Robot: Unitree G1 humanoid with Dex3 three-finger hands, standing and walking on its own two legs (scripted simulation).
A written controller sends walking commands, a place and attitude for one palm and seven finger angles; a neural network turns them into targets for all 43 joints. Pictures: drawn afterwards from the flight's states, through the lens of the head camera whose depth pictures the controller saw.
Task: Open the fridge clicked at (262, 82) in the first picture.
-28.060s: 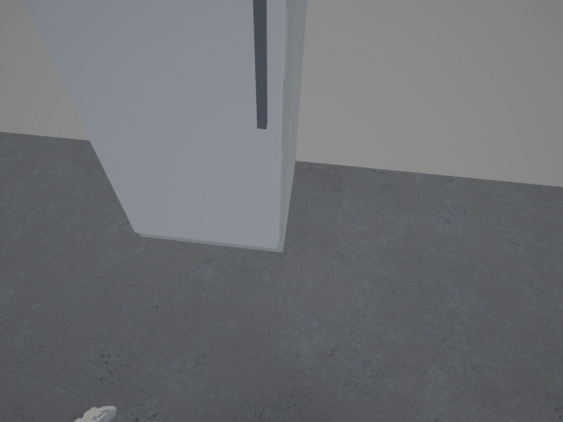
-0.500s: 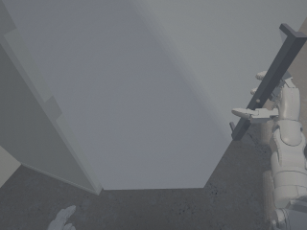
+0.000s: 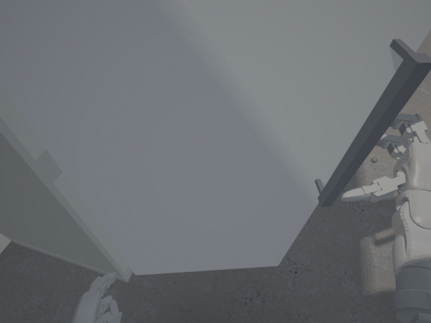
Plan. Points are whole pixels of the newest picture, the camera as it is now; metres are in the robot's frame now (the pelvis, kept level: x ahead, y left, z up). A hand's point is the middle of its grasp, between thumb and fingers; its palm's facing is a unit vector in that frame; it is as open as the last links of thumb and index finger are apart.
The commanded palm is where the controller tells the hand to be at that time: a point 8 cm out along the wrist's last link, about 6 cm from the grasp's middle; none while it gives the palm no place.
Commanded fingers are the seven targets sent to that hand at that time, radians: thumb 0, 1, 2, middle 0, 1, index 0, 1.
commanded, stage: slip the hand off the handle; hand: right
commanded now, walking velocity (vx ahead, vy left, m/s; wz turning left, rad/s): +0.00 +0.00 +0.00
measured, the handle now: (353, 141) +0.42 -0.22 +0.14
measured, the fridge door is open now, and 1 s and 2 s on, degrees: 69 69 69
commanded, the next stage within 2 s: draw the hand back to the body in 1.12 s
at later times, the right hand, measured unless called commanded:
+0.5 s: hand (419, 167) +0.36 -0.32 +0.14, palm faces +0.24 +0.95 -0.20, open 14.7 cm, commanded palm +0.31 -0.35 +0.15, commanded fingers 0.00 0.55 -0.20 0.25 1.15 0.25 1.15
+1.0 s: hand out of the picture +0.27 -0.31 +0.13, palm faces +0.24 +0.95 -0.19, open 14.7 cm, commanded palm +0.23 -0.34 +0.15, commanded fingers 0.00 0.55 -0.20 0.25 1.15 0.25 1.15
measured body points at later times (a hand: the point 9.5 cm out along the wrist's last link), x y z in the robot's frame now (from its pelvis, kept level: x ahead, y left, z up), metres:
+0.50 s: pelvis +0.00 -0.01 -0.01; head +0.04 -0.02 +0.44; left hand +0.11 +0.25 -0.11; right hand +0.34 -0.37 +0.15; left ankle -0.01 +0.12 -0.72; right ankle +0.01 -0.12 -0.72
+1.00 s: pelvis -0.01 -0.02 -0.01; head +0.00 -0.02 +0.44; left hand +0.18 +0.21 -0.08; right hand +0.25 -0.36 +0.14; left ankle -0.01 +0.12 -0.72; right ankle +0.01 -0.12 -0.72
